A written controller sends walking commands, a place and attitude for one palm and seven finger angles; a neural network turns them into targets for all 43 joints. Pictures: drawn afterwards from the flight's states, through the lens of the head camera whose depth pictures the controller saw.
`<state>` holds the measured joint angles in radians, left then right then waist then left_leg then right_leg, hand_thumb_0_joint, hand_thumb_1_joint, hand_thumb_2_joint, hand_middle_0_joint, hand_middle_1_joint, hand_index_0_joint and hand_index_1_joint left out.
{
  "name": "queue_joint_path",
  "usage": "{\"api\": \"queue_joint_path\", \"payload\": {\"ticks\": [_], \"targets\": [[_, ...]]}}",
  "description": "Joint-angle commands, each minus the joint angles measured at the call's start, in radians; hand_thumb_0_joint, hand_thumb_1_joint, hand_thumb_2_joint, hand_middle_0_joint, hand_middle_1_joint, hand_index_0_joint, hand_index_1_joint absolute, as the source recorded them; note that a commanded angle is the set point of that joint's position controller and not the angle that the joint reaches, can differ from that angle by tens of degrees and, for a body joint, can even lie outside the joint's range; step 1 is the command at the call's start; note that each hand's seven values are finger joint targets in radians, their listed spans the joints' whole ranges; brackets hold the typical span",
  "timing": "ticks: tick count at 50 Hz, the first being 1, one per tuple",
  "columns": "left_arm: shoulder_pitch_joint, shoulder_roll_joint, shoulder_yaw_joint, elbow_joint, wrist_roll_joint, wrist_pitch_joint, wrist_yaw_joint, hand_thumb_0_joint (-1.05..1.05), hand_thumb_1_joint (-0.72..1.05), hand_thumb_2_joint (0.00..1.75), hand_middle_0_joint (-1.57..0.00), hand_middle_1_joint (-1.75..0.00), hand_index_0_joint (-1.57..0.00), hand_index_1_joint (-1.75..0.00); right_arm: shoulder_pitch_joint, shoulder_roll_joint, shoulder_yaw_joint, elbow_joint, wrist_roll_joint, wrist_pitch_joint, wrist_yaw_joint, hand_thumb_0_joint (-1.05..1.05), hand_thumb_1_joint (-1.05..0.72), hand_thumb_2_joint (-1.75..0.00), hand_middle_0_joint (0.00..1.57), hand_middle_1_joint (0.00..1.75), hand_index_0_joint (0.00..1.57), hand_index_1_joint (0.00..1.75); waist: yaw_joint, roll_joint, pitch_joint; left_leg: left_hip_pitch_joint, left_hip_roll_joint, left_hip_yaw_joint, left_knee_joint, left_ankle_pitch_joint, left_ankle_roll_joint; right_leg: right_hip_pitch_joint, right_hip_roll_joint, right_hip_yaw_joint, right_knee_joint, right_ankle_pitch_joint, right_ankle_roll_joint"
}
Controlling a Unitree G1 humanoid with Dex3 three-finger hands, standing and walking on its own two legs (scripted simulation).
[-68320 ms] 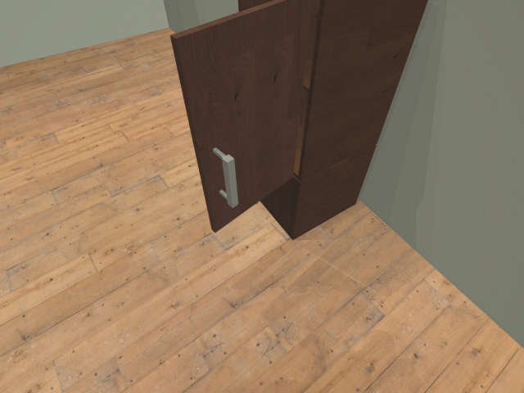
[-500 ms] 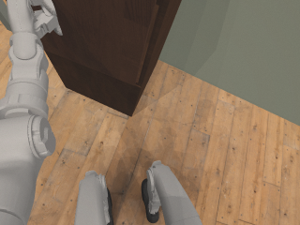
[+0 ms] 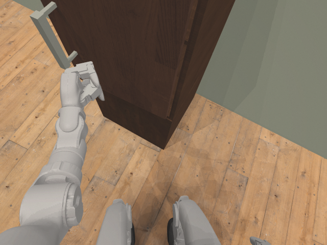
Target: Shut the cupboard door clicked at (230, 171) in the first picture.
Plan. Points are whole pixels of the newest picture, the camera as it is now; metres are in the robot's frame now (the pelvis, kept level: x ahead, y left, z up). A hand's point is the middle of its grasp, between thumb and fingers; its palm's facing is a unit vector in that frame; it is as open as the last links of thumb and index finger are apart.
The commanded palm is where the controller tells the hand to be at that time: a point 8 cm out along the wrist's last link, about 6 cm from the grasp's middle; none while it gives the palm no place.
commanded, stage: pull the fist back off the door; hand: left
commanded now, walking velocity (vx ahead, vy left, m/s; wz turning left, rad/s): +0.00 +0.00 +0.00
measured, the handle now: (58, 39) +0.63 +0.24 +0.03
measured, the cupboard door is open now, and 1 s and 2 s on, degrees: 3 3 3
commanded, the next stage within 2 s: draw the hand back to the body in 0.10 s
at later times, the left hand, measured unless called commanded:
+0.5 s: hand (75, 100) +0.41 +0.16 +0.09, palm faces +0.05 -1.00 -0.05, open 3.1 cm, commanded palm +0.37 +0.20 +0.10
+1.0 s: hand out of the picture +0.30 +0.23 +0.19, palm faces +0.24 -0.93 -0.27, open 3.3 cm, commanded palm +0.26 +0.27 +0.22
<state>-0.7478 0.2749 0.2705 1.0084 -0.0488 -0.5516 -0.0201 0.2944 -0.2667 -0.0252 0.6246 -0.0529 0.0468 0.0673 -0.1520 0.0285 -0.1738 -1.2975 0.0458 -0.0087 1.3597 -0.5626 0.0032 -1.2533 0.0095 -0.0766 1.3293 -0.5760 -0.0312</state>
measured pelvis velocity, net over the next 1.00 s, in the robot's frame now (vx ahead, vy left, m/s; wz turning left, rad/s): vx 0.04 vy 0.01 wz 0.02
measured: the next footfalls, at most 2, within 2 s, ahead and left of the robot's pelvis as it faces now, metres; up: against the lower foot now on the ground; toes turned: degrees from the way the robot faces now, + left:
none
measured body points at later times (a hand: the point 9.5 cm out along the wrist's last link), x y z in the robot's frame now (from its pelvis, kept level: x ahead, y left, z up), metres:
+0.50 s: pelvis +0.00 +0.00 +0.05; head +0.11 -0.01 +0.48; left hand +0.40 +0.21 +0.09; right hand +0.07 -0.24 -0.09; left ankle +0.03 +0.12 -0.60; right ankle +0.02 -0.11 -0.60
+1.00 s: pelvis +0.04 +0.01 +0.12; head +0.04 +0.00 +0.57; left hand +0.28 +0.27 +0.21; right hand +0.24 -0.21 +0.05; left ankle +0.03 +0.12 -0.60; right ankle +0.02 -0.11 -0.60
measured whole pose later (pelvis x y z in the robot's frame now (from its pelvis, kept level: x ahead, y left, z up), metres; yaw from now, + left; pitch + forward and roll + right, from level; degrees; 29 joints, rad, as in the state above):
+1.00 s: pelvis +0.04 +0.01 +0.12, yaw +1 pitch +3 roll -1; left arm 0.16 0.29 0.09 0.05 -0.07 -0.08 0.10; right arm 0.19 -0.22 0.03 0.51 0.04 0.02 -0.10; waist 0.02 0.04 -0.08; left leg -0.36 0.00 0.03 0.66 -0.35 0.02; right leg -0.32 -0.01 -0.04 0.63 -0.36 0.00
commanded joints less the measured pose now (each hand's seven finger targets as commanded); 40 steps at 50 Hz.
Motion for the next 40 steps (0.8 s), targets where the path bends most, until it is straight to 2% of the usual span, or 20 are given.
{"api": "queue_joint_path", "payload": {"ticks": [1, 3, 5, 7, 9, 11, 13, 15, 19, 23, 24, 26, 28, 29, 31, 34, 36, 37, 38, 40], "targets": [[-0.369, 0.119, -0.026, -0.243, -0.008, -0.091, 0.003, 0.00, 0.90, 0.90, -1.30, -1.50, -1.30, -1.50, 0.149, -0.138, -0.053, -0.051, 0.009, -0.006, -0.013, 0.00, -0.90, -0.90, 0.20, 0.30, 0.20, 0.30, -0.021, 0.098, -0.545, 0.432, -0.040, -0.022, -0.120, 0.391, 0.015, 0.291, 0.018, 0.065, -0.168, 0.439, 0.014], [-0.401, 0.134, -0.019, -0.209, -0.005, -0.086, 0.009, 0.00, 0.90, 0.90, -1.30, -1.50, -1.30, -1.50, 0.135, -0.137, -0.049, -0.049, 0.010, -0.001, -0.020, 0.00, -0.90, -0.90, 0.20, 0.30, 0.20, 0.30, -0.038, 0.044, -0.495, 0.375, -0.043, -0.018, -0.117, 0.343, 0.022, 0.303, 0.017, 0.073, -0.178, 0.420, 0.019], [-0.429, 0.128, -0.028, -0.198, -0.001, -0.091, 0.010, 0.00, 0.90, 0.90, -1.30, -1.50, -1.30, -1.50, 0.121, -0.135, -0.044, -0.051, 0.010, -0.002, -0.025, 0.00, -0.90, -0.90, 0.20, 0.30, 0.20, 0.30, -0.037, 0.073, -0.491, 0.382, -0.045, -0.020, -0.116, 0.335, 0.019, 0.281, 0.015, 0.074, -0.173, 0.402, 0.017], [-0.430, 0.145, -0.013, -0.180, -0.005, -0.098, 0.011, 0.00, 0.90, 0.90, -1.30, -1.50, -1.30, -1.50, 0.109, -0.136, -0.042, -0.053, 0.009, -0.004, -0.029, 0.00, -0.90, -0.90, 0.20, 0.30, 0.20, 0.30, -0.032, 0.053, -0.483, 0.370, -0.046, -0.022, -0.117, 0.317, 0.018, 0.284, 0.015, 0.074, -0.175, 0.383, 0.015], [-0.447, 0.109, -0.041, -0.154, -0.005, -0.101, 0.006, 0.00, 0.90, 0.90, -1.30, -1.50, -1.30, -1.50, 0.109, -0.135, -0.041, -0.054, 0.007, -0.008, -0.030, 0.00, -0.90, -0.90, 0.20, 0.30, 0.20, 0.30, -0.050, 0.054, -0.480, 0.380, -0.043, -0.028, -0.112, 0.320, 0.020, 0.249, 0.016, 0.070, -0.168, 0.376, 0.015], [-0.448, 0.123, -0.031, -0.125, -0.004, -0.101, 0.003, 0.00, 0.90, 0.90, -1.30, -1.50, -1.30, -1.50, 0.102, -0.137, -0.039, -0.052, 0.007, -0.007, -0.029, 0.00, -0.90, -0.90, 0.20, 0.30, 0.20, 0.30, -0.040, 0.069, -0.477, 0.374, -0.044, -0.031, -0.112, 0.305, 0.016, 0.239, 0.016, 0.068, -0.166, 0.353, 0.013], [-0.337, 0.175, 0.021, -0.219, -0.021, -0.096, -0.008, 0.00, 0.90, 0.90, -1.30, -1.50, -1.30, -1.50, 0.091, -0.140, -0.040, -0.092, 0.014, -0.001, -0.026, 0.00, -0.90, -0.90, 0.20, 0.30, 0.20, 0.30, 0.030, 0.092, -0.591, 0.440, -0.046, -0.022, -0.150, 0.348, 0.011, 0.345, 0.017, 0.074, -0.177, 0.391, 0.006], [-0.248, 0.165, 0.009, -0.341, -0.046, -0.068, -0.025, 0.00, 0.90, 0.90, -1.30, -1.50, -1.30, -1.50, 0.087, -0.134, -0.040, -0.123, 0.029, 0.004, -0.026, 0.00, -0.90, -0.90, 0.20, 0.30, 0.20, 0.30, 0.054, 0.108, -0.662, 0.522, -0.044, -0.020, -0.187, 0.419, 0.009, 0.420, 0.019, 0.071, -0.197, 0.459, 0.007], [-0.014, 0.181, 0.022, -0.510, -0.094, 0.023, -0.047, 0.00, 0.90, 0.90, -1.30, -1.50, -1.30, -1.50, 0.084, -0.120, -0.033, -0.169, 0.062, 0.009, -0.043, 0.00, -0.90, -0.90, 0.20, 0.30, 0.20, 0.30, 0.087, -0.011, -0.577, 0.502, -0.047, 0.005, -0.283, 0.383, 0.020, 0.604, 0.024, 0.083, -0.295, 0.500, 0.017], [0.055, 0.136, -0.029, -0.629, -0.128, 0.056, -0.052, 0.00, 0.90, 0.90, -1.30, -1.50, -1.30, -1.50, 0.065, -0.112, -0.026, -0.168, 0.078, -0.012, -0.071, 0.00, -0.90, -0.90, 0.20, 0.30, 0.20, 0.30, 0.059, -0.078, -0.387, 0.507, -0.048, 0.018, -0.364, 0.277, 0.030, 0.626, 0.019, 0.084, -0.410, 0.396, 0.031], [0.062, 0.141, -0.029, -0.675, -0.131, 0.046, -0.051, 0.00, 0.90, 0.90, -1.30, -1.50, -1.30, -1.50, 0.065, -0.114, -0.027, -0.168, 0.078, -0.022, -0.079, 0.00, -0.90, -0.90, 0.20, 0.30, 0.20, 0.30, 0.060, -0.075, -0.381, 0.538, -0.046, 0.016, -0.378, 0.275, 0.030, 0.630, 0.019, 0.083, -0.422, 0.380, 0.029], [0.124, 0.084, -0.081, -0.678, -0.136, 0.041, -0.063, 0.00, 0.90, 0.90, -1.30, -1.50, -1.30, -1.50, 0.046, -0.107, -0.023, -0.159, 0.081, -0.041, -0.085, 0.00, -0.90, -0.90, 0.20, 0.30, 0.20, 0.30, 0.057, -0.034, -0.312, 0.582, -0.047, 0.017, -0.412, 0.255, 0.029, 0.608, 0.017, 0.072, -0.455, 0.348, 0.028], [0.184, 0.085, -0.089, -0.670, -0.139, 0.046, -0.078, 0.00, 0.90, 0.90, -1.30, -1.50, -1.30, -1.50, 0.035, -0.113, -0.024, -0.154, 0.083, -0.052, -0.089, 0.00, -0.90, -0.90, 0.20, 0.30, 0.20, 0.30, 0.061, -0.020, -0.252, 0.623, -0.045, 0.009, -0.448, 0.242, 0.026, 0.593, 0.019, 0.061, -0.482, 0.317, 0.022], [0.214, 0.079, -0.104, -0.709, -0.142, 0.048, -0.088, 0.00, 0.90, 0.90, -1.30, -1.50, -1.30, -1.50, 0.035, -0.116, -0.024, -0.164, 0.086, -0.060, -0.090, 0.00, -0.90, -0.90, 0.20, 0.30, 0.20, 0.30, 0.068, 0.015, -0.260, 0.663, -0.046, 0.008, -0.465, 0.259, 0.026, 0.605, 0.020, 0.055, -0.488, 0.323, 0.017], [0.295, 0.087, -0.095, -0.721, -0.156, 0.071, -0.104, 0.00, 0.90, 0.90, -1.30, -1.50, -1.30, -1.50, 0.012, -0.116, -0.020, -0.175, 0.092, -0.067, -0.092, 0.00, -0.90, -0.90, 0.20, 0.30, 0.20, 0.30, 0.085, 0.018, -0.220, 0.698, -0.045, 0.005, -0.505, 0.259, 0.023, 0.623, 0.019, 0.046, -0.517, 0.316, 0.015], [0.411, 0.137, -0.049, -0.813, -0.179, 0.100, -0.119, 0.00, 0.90, 0.90, -1.22, -1.41, -1.22, -1.41, -0.017, -0.115, -0.015, -0.208, 0.097, -0.079, -0.097, 0.00, -0.90, -0.90, 0.20, 0.30, 0.20, 0.30, 0.119, 0.031, -0.225, 0.738, -0.047, 0.007, -0.546, 0.312, 0.024, 0.706, 0.019, 0.042, -0.534, 0.367, 0.011], [0.445, 0.139, -0.040, -0.877, -0.191, 0.117, -0.127, 0.00, 0.90, 0.90, -1.16, -1.35, -1.16, -1.35, -0.048, -0.107, -0.012, -0.222, 0.102, -0.089, -0.100, 0.00, -0.90, -0.90, 0.20, 0.30, 0.20, 0.30, 0.125, 0.032, -0.199, 0.764, -0.044, 0.011, -0.571, 0.336, 0.023, 0.732, 0.017, 0.038, -0.549, 0.396, 0.013], [0.491, 0.198, -0.083, -0.933, -0.072, 0.185, -0.037, 0.00, 0.90, 0.90, -1.13, -1.32, -1.13, -1.32, -0.089, -0.086, -0.025, -0.242, 0.100, -0.053, -0.121, 0.00, -0.90, -0.90, 0.20, 0.30, 0.20, 0.30, 0.165, 0.018, -0.265, 0.844, -0.046, 0.020, -0.631, 0.347, 0.018, 0.807, -0.006, 0.084, -0.604, 0.382, 0.003], [0.526, 0.142, -0.116, -0.990, -0.066, 0.233, 0.010, 0.00, 0.90, 0.90, -1.11, -1.29, -1.11, -1.29, -0.100, -0.073, -0.018, -0.271, 0.102, -0.042, -0.135, 0.00, -0.90, -0.90, 0.20, 0.30, 0.20, 0.30, 0.140, 0.031, -0.199, 0.863, -0.040, 0.024, -0.659, 0.340, 0.020, 0.802, -0.008, 0.075, -0.635, 0.375, 0.007], [0.563, 0.163, -0.110, -1.048, -0.043, 0.296, 0.074, 0.00, 0.90, 0.90, -1.05, -1.23, -1.05, -1.23, -0.119, -0.074, -0.008, -0.266, 0.100, -0.037, -0.155, 0.00, -0.90, -0.90, 0.20, 0.30, 0.20, 0.30, 0.139, 0.034, -0.132, 0.891, -0.035, 0.017, -0.697, 0.342, 0.021, 0.839, -0.010, 0.067, -0.673, 0.381, 0.007]]}}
